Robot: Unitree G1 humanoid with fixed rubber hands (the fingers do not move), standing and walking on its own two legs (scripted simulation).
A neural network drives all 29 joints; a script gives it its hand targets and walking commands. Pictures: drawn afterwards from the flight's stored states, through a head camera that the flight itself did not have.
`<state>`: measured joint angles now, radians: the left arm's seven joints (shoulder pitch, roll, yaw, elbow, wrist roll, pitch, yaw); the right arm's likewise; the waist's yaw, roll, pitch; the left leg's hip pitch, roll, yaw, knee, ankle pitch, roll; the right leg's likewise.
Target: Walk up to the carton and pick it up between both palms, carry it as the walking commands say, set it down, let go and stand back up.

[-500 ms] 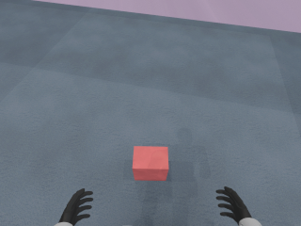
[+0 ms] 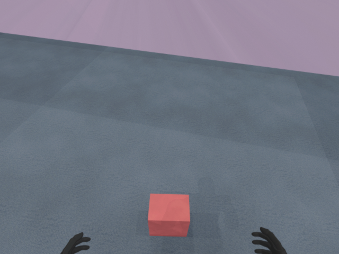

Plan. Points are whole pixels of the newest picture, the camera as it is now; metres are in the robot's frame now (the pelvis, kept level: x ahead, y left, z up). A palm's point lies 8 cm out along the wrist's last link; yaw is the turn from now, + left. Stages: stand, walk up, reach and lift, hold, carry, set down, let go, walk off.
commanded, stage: stand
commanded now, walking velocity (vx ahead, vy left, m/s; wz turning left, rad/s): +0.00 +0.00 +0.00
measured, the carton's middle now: (168, 215) +0.49 +0.00 -0.66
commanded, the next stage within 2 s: none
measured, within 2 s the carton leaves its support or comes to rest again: neither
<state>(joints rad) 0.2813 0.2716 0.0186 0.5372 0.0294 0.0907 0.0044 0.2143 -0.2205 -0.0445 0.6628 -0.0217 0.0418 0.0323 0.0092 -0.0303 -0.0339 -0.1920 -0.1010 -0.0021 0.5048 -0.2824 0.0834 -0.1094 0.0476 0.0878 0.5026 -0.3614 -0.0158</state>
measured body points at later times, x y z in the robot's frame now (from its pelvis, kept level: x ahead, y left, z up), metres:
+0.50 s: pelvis -0.02 +0.00 +0.00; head -0.08 +0.02 +0.45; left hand +0.07 +0.28 -0.11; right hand +0.09 -0.29 -0.09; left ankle -0.01 +0.06 -0.73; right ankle -0.06 -0.12 -0.73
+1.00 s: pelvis -0.05 +0.00 +0.01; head -0.09 +0.01 +0.45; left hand +0.01 +0.30 -0.12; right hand +0.01 -0.30 -0.11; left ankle -0.01 +0.06 -0.73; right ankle -0.06 -0.12 -0.73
